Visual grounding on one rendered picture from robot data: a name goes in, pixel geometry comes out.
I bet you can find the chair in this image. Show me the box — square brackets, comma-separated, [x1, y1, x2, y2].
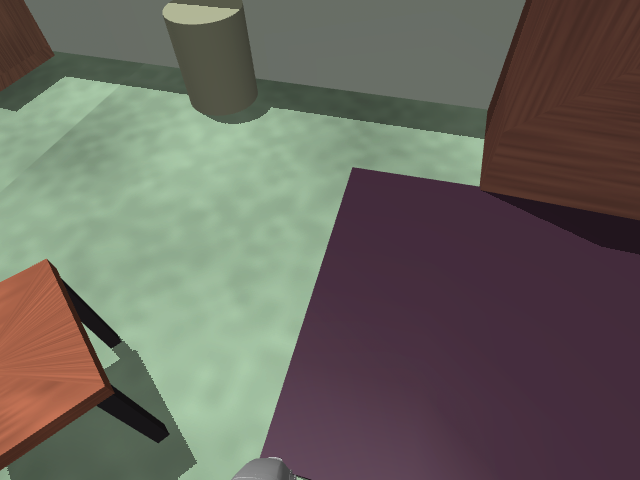
[0, 259, 170, 470]

